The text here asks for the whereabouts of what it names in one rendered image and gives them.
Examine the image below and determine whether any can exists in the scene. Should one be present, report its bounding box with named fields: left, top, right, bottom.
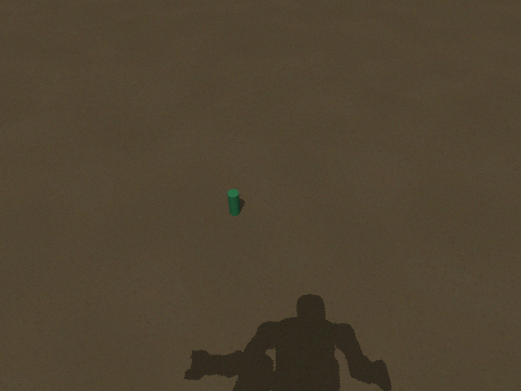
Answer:
left=227, top=189, right=240, bottom=216

